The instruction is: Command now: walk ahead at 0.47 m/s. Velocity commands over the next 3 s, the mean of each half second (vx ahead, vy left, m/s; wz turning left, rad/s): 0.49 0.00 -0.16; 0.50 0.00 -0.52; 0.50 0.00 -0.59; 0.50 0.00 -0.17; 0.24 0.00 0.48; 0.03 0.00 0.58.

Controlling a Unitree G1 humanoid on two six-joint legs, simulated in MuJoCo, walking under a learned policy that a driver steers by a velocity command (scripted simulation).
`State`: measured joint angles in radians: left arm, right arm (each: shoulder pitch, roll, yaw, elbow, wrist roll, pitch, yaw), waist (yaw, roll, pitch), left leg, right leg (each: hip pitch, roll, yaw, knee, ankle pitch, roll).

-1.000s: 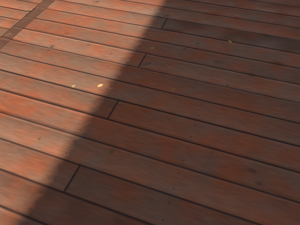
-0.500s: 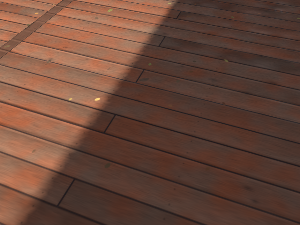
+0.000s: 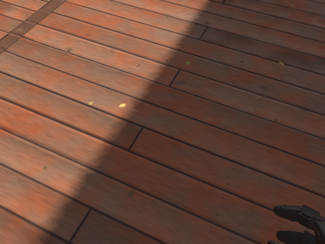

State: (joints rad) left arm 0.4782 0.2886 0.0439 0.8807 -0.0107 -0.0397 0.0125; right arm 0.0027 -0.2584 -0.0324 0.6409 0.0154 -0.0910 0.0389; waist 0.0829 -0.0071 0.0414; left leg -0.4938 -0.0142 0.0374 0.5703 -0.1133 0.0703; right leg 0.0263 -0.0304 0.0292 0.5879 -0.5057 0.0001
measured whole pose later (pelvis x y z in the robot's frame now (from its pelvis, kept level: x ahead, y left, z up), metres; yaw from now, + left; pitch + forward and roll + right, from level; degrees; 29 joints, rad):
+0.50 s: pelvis +0.28 -0.02 +0.00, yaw -6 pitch +2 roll +2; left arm 0.08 0.26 0.02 0.67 -0.02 -0.07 -0.06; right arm 0.36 -0.30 -0.05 0.87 0.01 -0.06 0.00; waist -0.07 -0.03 0.02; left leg 0.12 -0.03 0.13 0.27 -0.41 0.00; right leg -0.56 -0.03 -0.02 0.55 -0.05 -0.08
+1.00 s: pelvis +0.58 -0.06 +0.01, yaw -23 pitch +2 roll -1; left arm 0.41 0.31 0.07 0.73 -0.02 -0.03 0.02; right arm 0.04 -0.29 -0.03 0.68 0.00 -0.12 0.02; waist 0.08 0.03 0.00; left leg -0.45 -0.01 -0.07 0.45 -0.03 0.00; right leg -0.08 0.11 0.23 0.50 -0.44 -0.05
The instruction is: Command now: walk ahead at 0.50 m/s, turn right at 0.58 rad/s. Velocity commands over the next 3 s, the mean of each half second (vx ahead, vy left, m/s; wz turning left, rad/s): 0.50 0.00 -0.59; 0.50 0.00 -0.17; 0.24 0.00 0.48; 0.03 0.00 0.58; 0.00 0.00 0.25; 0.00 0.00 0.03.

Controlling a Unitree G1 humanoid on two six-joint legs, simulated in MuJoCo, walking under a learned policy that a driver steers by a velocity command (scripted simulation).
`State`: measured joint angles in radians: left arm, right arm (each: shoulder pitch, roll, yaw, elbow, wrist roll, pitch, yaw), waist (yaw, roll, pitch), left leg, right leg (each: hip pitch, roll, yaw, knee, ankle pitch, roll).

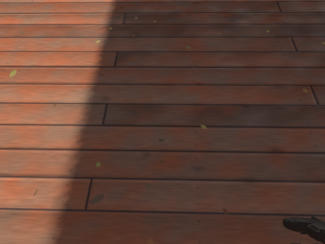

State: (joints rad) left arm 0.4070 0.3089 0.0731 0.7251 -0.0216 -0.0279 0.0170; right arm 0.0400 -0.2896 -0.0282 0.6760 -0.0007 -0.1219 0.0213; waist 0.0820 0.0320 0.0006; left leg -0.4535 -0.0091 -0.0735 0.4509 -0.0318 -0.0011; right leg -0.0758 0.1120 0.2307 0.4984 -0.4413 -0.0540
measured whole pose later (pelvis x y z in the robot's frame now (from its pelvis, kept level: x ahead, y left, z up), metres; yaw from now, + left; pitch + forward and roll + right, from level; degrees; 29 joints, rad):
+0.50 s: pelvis +0.26 -0.03 +0.00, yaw -18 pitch +2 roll +2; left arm 0.07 0.28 0.05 0.56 -0.02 -0.02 -0.06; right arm 0.34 -0.32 -0.07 0.86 0.03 -0.06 -0.01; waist -0.09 -0.02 0.05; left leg 0.10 0.04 0.24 0.33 -0.43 -0.04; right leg -0.56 -0.03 -0.04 0.61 -0.12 -0.08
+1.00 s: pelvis +0.53 -0.13 +0.01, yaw -20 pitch +2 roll -2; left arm 0.33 0.30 0.06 0.77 0.00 -0.06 0.00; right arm 0.11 -0.27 -0.02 0.73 0.02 -0.07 0.06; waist 0.06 0.04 0.02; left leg -0.60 0.05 -0.01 0.57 0.03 0.03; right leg 0.07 0.07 -0.03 0.25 -0.35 -0.05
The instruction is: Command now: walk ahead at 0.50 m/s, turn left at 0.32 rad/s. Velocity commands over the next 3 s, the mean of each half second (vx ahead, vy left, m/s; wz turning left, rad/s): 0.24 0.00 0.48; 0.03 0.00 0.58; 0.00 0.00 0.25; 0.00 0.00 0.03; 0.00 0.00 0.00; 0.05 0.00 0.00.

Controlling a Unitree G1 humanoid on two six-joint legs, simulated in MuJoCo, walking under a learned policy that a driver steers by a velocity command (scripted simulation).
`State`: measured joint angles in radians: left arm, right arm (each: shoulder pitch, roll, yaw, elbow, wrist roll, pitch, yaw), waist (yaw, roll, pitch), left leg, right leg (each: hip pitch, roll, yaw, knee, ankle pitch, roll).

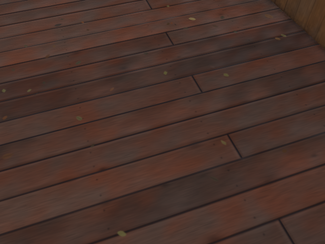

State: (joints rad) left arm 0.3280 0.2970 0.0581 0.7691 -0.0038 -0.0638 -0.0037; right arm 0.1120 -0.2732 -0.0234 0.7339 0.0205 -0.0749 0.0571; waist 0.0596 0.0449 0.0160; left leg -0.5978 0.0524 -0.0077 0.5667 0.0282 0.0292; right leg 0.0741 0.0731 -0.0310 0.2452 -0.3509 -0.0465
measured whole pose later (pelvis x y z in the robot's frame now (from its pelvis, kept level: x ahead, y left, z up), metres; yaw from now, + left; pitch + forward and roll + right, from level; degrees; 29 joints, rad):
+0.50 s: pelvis +0.21 +0.03 +0.00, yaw +17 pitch +3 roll +0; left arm 0.11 0.29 0.04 0.68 0.01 -0.04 0.02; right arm 0.23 -0.32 -0.07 0.69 0.02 0.04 -0.03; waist -0.04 -0.02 0.02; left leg -0.27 -0.14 -0.21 0.52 -0.27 0.06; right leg -0.49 0.03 0.13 0.60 -0.18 0.08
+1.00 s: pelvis +0.24 +0.05 +0.00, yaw +35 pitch +1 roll -1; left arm 0.12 0.31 0.08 0.73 0.01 0.02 0.02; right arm 0.21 -0.31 -0.08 0.61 0.00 0.07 0.00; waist 0.01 -0.03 0.06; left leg -0.31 0.00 0.00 0.60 -0.31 0.04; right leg -0.38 -0.10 -0.08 0.73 -0.42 0.06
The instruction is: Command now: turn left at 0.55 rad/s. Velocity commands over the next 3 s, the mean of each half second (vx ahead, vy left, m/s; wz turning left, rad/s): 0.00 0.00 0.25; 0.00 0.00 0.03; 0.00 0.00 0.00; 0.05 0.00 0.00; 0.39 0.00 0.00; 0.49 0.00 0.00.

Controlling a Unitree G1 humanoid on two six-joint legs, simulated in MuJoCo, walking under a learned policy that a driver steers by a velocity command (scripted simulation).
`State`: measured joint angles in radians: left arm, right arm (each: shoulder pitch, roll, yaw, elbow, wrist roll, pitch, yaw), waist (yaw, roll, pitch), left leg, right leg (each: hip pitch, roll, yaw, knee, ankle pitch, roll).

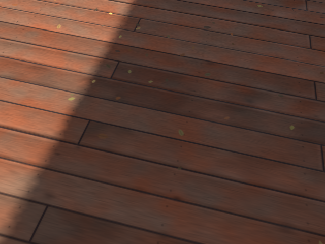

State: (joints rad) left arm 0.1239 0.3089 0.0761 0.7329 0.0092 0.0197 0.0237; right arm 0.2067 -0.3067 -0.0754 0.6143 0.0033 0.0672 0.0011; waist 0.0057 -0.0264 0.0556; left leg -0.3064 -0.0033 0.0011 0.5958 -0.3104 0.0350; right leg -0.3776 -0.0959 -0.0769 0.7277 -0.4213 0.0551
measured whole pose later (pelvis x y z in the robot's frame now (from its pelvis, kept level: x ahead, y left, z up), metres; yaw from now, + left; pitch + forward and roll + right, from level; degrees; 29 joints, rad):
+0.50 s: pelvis +0.01 +0.00 +0.01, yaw +6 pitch -1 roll +0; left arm 0.17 0.26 0.05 0.80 0.01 -0.01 0.00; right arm 0.17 -0.24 -0.02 0.73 -0.02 0.02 -0.01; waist 0.00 0.02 0.03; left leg -0.23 -0.06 -0.08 0.50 -0.26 0.02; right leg -0.21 -0.02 0.02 0.50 -0.28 0.02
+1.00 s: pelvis +0.01 -0.03 +0.01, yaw +6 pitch -2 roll +0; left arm 0.17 0.24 0.02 0.95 0.01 -0.02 0.01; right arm 0.21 -0.24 -0.05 0.92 -0.01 0.02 -0.04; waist 0.00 0.00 0.04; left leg -0.18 -0.03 -0.09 0.47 -0.25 -0.01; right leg -0.17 0.01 0.01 0.48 -0.27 -0.01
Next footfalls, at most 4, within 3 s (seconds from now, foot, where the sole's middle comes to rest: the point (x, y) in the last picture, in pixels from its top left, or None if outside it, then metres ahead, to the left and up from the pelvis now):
0.38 right None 0.06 -0.13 -0.77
2.14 left None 0.08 0.11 -0.77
2.62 right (181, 237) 0.48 -0.07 -0.77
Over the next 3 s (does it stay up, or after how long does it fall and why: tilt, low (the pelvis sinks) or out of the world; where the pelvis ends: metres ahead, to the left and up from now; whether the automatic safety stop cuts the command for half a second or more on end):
stays up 0.50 0.02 0.02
